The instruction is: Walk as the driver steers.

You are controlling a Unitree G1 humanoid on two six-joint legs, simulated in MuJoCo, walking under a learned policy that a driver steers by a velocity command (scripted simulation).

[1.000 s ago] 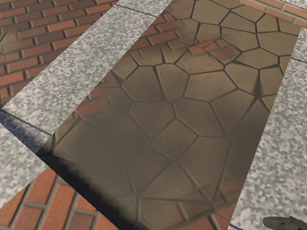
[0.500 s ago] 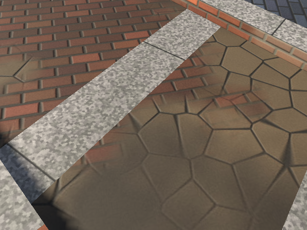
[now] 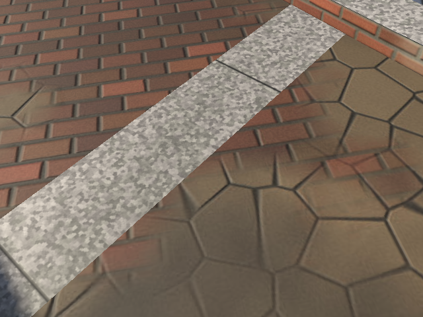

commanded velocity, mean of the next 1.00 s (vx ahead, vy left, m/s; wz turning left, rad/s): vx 0.30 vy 0.00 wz -0.23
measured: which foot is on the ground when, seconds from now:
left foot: up 0.00-0.18, down 0.20-0.70, up 0.72-1.00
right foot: down 0.00-0.20, up 0.22-0.66, down 0.68-1.00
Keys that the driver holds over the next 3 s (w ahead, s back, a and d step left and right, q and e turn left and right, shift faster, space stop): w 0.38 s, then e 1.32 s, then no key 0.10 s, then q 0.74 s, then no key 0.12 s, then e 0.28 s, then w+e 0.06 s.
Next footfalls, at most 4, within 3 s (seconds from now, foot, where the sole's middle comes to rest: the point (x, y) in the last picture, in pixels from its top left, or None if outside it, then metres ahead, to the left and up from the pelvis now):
0.20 left None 0.31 0.10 -0.78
0.68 right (283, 305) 0.52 -0.14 -0.78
1.14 left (211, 297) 0.54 0.09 -0.78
1.58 right None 0.38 -0.13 -0.78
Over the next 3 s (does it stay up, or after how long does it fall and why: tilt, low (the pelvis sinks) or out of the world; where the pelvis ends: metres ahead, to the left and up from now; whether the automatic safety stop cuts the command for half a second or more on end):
stays up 0.45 0.03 -0.01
